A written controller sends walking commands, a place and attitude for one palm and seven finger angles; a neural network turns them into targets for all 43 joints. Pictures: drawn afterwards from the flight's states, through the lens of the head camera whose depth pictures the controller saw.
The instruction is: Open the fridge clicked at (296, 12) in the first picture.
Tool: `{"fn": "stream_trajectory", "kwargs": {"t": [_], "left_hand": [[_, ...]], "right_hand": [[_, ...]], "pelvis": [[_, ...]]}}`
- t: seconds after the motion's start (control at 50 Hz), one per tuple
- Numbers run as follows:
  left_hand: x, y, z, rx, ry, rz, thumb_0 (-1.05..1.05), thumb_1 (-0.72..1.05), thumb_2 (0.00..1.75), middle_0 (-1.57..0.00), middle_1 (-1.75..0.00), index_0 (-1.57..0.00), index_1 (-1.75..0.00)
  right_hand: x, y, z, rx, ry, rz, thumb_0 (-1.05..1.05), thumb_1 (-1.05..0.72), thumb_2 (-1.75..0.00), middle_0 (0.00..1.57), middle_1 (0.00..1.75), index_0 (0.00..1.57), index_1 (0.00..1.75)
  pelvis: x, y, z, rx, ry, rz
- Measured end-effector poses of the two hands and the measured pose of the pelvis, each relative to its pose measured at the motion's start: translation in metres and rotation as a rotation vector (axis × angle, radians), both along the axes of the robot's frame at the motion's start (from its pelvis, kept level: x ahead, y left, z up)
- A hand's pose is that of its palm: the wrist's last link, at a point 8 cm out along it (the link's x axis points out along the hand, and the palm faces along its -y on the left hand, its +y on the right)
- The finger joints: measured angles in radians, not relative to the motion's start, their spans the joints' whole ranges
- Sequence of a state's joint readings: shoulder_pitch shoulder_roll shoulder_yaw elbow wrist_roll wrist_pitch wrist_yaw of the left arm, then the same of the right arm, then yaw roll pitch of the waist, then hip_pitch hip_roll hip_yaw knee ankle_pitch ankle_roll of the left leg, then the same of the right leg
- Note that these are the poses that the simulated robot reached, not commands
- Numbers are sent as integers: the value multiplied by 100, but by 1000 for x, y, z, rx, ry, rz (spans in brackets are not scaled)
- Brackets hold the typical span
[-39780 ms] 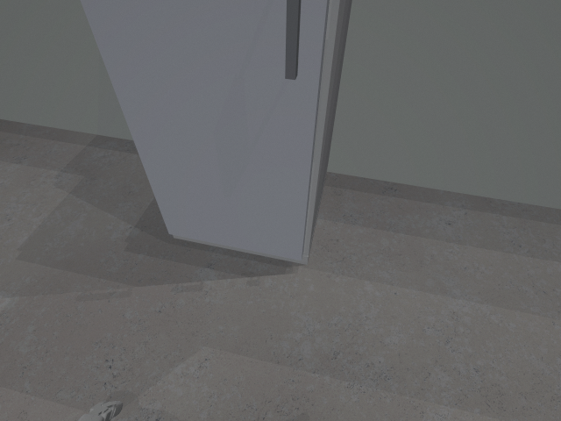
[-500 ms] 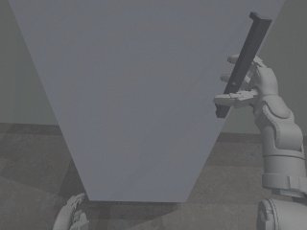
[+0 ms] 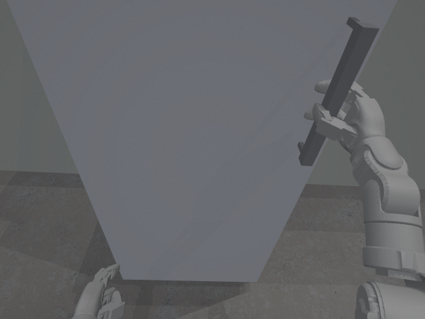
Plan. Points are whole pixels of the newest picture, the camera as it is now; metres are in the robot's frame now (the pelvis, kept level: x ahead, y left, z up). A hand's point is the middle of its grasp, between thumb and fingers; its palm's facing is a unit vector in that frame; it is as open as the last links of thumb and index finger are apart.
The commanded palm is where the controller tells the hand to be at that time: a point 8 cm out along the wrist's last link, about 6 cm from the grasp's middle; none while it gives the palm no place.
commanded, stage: grip the handle and tug to test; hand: right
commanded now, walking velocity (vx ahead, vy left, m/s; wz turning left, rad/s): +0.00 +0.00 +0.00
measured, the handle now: (326, 101) +0.44 -0.15 +0.25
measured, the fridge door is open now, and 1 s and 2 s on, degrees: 0 0 0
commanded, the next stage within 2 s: pull the door a little, standing still in 0.72 s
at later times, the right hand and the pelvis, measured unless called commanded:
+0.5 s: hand (321, 121) +0.39 -0.13 +0.24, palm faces -0.03 +1.00 -0.03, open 6.0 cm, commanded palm +0.35 -0.19 +0.25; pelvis +0.00 +0.00 +0.00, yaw +0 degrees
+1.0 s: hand (322, 124) +0.38 -0.13 +0.24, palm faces -0.06 +1.00 -0.06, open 6.2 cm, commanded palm +0.34 -0.19 +0.25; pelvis +0.05 +0.00 +0.00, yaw +0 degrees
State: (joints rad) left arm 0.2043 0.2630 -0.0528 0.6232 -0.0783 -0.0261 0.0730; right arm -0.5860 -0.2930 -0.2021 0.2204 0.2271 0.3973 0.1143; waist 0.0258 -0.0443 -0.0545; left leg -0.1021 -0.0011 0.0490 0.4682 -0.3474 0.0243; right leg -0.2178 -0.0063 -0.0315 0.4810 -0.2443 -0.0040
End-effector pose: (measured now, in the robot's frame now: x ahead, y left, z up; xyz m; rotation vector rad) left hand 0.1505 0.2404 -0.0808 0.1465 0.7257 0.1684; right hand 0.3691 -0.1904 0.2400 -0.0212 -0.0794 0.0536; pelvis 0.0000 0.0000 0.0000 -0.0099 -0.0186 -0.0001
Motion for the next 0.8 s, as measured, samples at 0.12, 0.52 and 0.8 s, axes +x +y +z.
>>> {"fn": "stream_trajectory", "kwargs": {"t": [0.12, 0.52, 0.8], "left_hand": [[5, -1, 1, 3, 2, -11, 1, 91, 90, -20, -30, -20, -30], [9, -3, 0, -19, -10, -4, 1, 91, 90, -20, -30, -20, -30], [38, 5, 7, -29, -56, 16, 1, 91, 90, -20, -30, -20, -30]], "right_hand": [[0, 1, 0, 6, 1, 3, 1, -68, -82, 41, 137, 34, 134], [-2, 3, 0, -12, -5, -22, 0, -71, -82, 39, 139, 29, 138], [-4, 3, -3, -35, -46, -10, -2, -75, -78, 35, 140, 21, 135]], "pelvis": [[1, 0, 0, 0, 2, -2], [5, 0, 0, -4, 6, 6], [29, 1, -1, -11, 39, 30]]}}
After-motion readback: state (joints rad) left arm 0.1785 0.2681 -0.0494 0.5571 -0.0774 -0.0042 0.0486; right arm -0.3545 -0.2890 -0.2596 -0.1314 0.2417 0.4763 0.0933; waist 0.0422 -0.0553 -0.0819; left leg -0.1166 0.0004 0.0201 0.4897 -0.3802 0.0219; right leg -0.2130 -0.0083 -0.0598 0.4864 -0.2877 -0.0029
